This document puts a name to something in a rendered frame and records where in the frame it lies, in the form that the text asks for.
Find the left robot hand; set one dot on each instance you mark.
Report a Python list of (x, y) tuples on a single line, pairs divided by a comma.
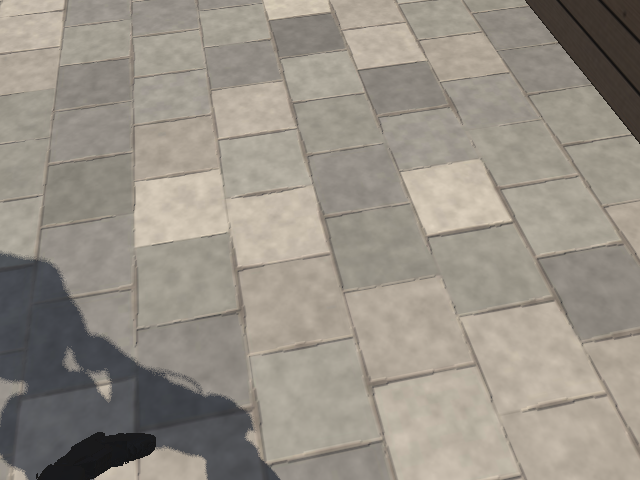
[(96, 454)]

